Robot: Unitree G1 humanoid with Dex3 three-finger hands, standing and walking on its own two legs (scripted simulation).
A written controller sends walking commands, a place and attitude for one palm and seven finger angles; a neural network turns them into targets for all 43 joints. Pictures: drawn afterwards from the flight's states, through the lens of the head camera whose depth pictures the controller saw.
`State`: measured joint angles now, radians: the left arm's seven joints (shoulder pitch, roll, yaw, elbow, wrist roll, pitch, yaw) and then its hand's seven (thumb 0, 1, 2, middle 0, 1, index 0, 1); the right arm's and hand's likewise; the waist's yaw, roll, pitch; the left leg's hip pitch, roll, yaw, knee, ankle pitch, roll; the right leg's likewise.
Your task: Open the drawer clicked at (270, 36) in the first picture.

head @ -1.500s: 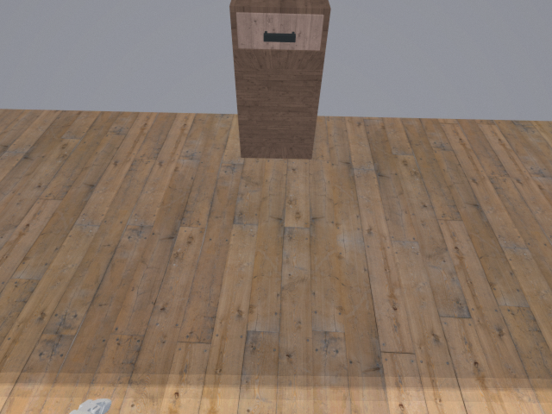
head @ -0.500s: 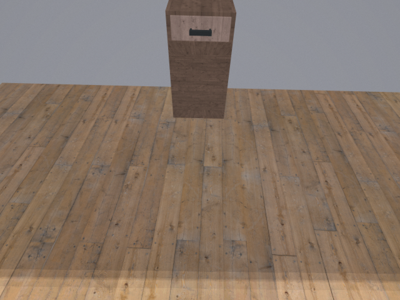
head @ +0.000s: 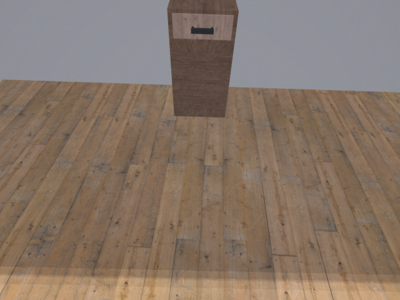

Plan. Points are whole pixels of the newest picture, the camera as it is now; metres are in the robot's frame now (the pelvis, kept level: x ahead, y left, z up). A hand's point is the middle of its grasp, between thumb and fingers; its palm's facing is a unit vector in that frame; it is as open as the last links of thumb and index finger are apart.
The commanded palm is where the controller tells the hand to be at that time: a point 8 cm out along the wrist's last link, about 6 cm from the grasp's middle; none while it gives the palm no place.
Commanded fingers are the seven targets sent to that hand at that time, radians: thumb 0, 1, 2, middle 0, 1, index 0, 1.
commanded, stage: walk to a spot facing it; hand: left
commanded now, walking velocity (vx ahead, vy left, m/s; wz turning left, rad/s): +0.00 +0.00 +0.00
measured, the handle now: (202, 29) +1.53 +0.08 -0.09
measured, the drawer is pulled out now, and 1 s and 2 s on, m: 0.00 0.00 0.00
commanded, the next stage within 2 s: turn to face it in 1.76 s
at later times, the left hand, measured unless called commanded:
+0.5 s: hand out of the picture +0.11 +0.16 -0.19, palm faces -0.13 -0.98 -0.17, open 7.4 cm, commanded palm none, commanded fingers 0.00 0.90 0.90 -0.20 -0.30 -0.20 -0.30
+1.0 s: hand (145, 256) +0.27 +0.16 -0.21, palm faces -0.14 -0.98 -0.12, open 7.4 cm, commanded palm none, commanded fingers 0.00 0.90 0.90 -0.20 -0.30 -0.20 -0.30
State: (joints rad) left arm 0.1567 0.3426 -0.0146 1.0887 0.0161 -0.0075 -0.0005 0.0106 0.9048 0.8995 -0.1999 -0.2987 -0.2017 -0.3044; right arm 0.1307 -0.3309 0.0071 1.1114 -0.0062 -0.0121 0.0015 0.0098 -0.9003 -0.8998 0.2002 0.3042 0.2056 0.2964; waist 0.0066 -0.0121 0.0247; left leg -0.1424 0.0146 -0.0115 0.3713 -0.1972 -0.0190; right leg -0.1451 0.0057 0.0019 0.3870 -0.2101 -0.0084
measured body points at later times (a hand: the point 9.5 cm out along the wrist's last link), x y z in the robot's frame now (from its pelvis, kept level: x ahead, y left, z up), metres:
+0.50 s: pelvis +0.09 -0.02 -0.02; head +0.10 -0.03 +0.43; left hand +0.12 +0.21 -0.17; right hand -0.03 -0.23 -0.17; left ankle +0.00 +0.13 -0.75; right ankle +0.11 -0.13 -0.74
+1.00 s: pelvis +0.28 -0.01 -0.02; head +0.29 +0.02 +0.43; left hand +0.28 +0.22 -0.19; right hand +0.34 -0.25 -0.14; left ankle +0.37 +0.07 -0.75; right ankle +0.16 -0.12 -0.68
